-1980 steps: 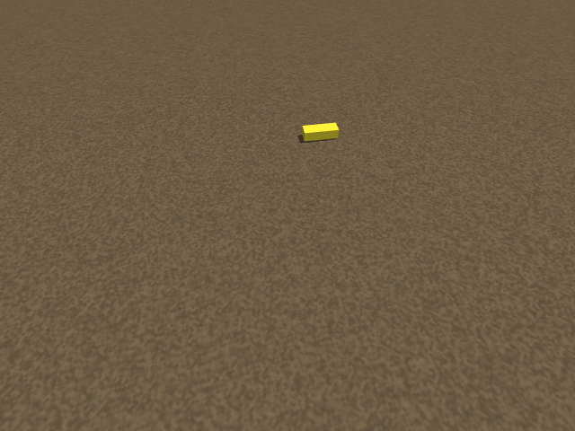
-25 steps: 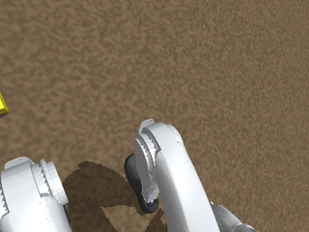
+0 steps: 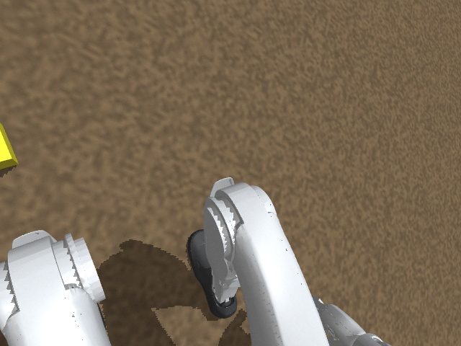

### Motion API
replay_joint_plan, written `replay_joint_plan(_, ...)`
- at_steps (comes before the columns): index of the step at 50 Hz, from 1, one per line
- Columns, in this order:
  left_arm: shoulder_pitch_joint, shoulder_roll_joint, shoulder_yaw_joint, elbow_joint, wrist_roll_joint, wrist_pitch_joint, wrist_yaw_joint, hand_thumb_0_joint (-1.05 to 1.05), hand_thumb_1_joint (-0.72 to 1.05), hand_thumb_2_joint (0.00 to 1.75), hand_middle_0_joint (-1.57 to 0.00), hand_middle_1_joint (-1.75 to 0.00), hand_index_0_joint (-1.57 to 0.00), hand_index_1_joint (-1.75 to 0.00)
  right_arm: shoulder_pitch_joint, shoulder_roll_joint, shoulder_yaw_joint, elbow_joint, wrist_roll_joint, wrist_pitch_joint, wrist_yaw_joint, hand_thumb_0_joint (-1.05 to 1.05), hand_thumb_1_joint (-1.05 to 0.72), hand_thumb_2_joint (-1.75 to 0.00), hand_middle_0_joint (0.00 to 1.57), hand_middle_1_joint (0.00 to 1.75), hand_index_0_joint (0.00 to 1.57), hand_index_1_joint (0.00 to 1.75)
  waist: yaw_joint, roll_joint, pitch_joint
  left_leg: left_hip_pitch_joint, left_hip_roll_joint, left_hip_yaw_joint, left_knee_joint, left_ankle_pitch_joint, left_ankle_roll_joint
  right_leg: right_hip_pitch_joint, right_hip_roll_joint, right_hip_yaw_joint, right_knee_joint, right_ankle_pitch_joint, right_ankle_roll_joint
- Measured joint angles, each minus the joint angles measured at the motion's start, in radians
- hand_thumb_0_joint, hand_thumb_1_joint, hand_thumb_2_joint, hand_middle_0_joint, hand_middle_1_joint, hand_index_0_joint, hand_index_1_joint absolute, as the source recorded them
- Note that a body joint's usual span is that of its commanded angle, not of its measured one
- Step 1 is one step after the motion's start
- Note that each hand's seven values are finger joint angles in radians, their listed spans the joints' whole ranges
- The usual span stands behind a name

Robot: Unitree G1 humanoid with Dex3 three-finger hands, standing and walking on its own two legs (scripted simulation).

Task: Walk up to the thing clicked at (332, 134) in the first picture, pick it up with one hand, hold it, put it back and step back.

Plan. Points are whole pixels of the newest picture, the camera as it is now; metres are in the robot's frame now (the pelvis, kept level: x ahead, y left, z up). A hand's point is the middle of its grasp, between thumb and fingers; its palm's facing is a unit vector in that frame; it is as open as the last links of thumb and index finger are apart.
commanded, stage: withdraw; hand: left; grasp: from above
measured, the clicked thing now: out of the picture +0.44 +0.33 -0.27
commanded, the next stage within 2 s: home in 0.82 s
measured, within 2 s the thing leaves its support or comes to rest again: rests again in 0.10 s
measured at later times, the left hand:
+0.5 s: hand out of the picture +0.42 +0.35 -0.07, palm faces -0.49 -0.12 -0.86, open 14.0 cm
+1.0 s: hand out of the picture +0.44 +0.35 -0.11, palm faces -0.33 -0.07 -0.94, open 13.8 cm
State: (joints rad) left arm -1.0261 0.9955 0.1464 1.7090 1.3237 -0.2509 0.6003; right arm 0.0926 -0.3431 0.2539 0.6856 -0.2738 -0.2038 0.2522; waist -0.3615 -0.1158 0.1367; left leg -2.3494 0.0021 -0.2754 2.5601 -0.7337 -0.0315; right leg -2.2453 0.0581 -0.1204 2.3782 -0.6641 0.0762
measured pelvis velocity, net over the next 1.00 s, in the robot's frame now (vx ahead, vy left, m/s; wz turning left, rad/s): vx -0.01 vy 0.00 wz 0.11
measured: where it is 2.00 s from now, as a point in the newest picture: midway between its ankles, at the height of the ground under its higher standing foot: (161, 320)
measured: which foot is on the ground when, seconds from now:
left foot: down 0.00-1.00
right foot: down 0.00-1.00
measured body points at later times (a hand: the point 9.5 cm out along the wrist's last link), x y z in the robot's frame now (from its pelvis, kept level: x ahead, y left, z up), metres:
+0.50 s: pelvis -0.01 -0.01 +0.06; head +0.20 +0.08 +0.44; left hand +0.44 +0.35 -0.02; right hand +0.11 -0.27 -0.05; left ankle +0.06 +0.13 -0.27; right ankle +0.12 -0.13 -0.27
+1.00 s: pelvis -0.01 +0.00 +0.03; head +0.22 +0.09 +0.41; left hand +0.46 +0.35 -0.06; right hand +0.06 -0.26 -0.07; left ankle +0.06 +0.13 -0.27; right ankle +0.12 -0.13 -0.27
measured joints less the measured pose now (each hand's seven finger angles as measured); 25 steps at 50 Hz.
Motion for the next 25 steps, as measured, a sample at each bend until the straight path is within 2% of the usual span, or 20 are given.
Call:
replay_joint_plan(3,0.017,-0.028,-0.003,-0.073,-0.006,0.012,0.001,0.0,-0.5,0.99,-0.09,-1.02,-0.09,-1.01,0.01,0.006,-0.012,0.012,0.004,-0.005,0.01,0.0,-0.91,-0.9,0.2,0.3,0.2,0.3,0.014,0.006,-0.018,0.0,0.0,0.002,-0.004,-0.003,-0.004,-0.003,-0.002,0.001,0.0,-0.003,-0.003)
replay_joint_plan(5,0.051,-0.058,0.017,-0.15,-0.015,0.025,-0.009,0.0,-0.5,0.99,-0.09,-1.02,-0.09,-1.01,0.021,0.012,-0.03,0.018,0.015,0.0,0.017,0.0,-0.91,-0.9,0.2,0.3,0.2,0.3,0.027,0.022,-0.046,-0.003,-0.001,0.003,-0.009,-0.007,-0.007,-0.008,-0.005,0.001,-0.002,-0.007,-0.005)
replay_joint_plan(7,0.093,-0.097,0.029,-0.233,-0.037,0.049,-0.017,0.0,-0.51,0.99,-0.09,-1.02,-0.09,-1.0,0.033,0.019,-0.055,0.022,0.031,0.015,0.023,0.01,-0.91,-0.9,0.2,0.3,0.2,0.3,0.044,0.047,-0.084,-0.006,-0.002,0.008,-0.019,-0.009,-0.008,-0.011,-0.01,0.004,-0.007,-0.013,-0.009)
replay_joint_plan(9,0.121,-0.138,0.016,-0.295,-0.06,0.08,-0.039,0.0,-0.51,0.99,-0.09,-1.01,-0.09,-1.0,0.042,0.028,-0.085,0.031,0.052,0.033,0.029,0.01,-0.91,-0.9,0.2,0.3,0.2,0.3,0.064,0.075,-0.128,-0.008,-0.002,0.022,-0.036,-0.009,-0.006,-0.015,-0.016,0.013,-0.014,-0.019,-0.013)
replay_joint_plan(15,0.117,-0.219,-0.08,-0.359,-0.143,0.172,-0.194,0.0,-0.51,1.0,-0.09,-1.0,-0.09,-1.0,0.031,0.043,-0.161,0.036,0.122,0.096,0.021,0.01,-0.91,-0.9,0.2,0.3,0.2,0.3,0.129,0.144,-0.216,0.025,0.007,0.083,-0.114,0.007,0.014,0.008,-0.027,0.057,-0.062,-0.022,-0.007)
replay_joint_plan(19,0.08,-0.251,-0.144,-0.369,-0.194,0.184,-0.321,0.0,-0.51,1.01,-0.09,-1.01,-0.08,-1.01,0.021,0.045,-0.185,0.019,0.151,0.129,-0.006,0.01,-0.91,-0.9,0.2,0.3,0.2,0.3,0.156,0.159,-0.221,0.074,0.008,0.114,-0.177,0.03,0.021,0.049,-0.035,0.079,-0.106,-0.009,-0.003)
replay_joint_plan(22,0.05,-0.261,-0.17,-0.366,-0.205,0.16,-0.398,0.0,-0.52,1.02,-0.09,-1.02,-0.08,-1.02,0.021,0.041,-0.183,0.0,0.165,0.151,-0.037,0.01,-0.91,-0.9,0.2,0.3,0.2,0.3,0.16,0.158,-0.214,0.101,0.005,0.123,-0.217,0.05,0.021,0.074,-0.042,0.083,-0.136,0.005,-0.007)
replay_joint_plan(25,0.032,-0.257,-0.171,-0.359,-0.187,0.121,-0.438,0.0,-0.52,1.02,-0.09,-1.02,-0.08,-1.02,0.029,0.033,-0.176,-0.018,0.171,0.171,-0.071,0.0,-0.91,-0.9,0.2,0.3,0.2,0.3,0.151,0.148,-0.201,0.115,0.001,0.122,-0.241,0.068,0.018,0.088,-0.047,0.079,-0.157,0.018,-0.015)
